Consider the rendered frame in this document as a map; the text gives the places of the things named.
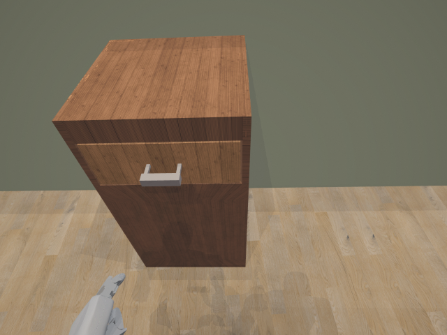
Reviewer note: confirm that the handle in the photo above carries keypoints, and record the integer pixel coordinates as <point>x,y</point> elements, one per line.
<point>161,179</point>

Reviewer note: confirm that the drawer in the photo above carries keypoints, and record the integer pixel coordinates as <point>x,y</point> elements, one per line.
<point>202,161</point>

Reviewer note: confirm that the left robot hand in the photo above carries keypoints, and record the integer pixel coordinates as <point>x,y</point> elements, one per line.
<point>98,316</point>

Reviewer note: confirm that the cabinet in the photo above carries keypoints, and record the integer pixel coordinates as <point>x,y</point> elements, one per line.
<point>186,89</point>

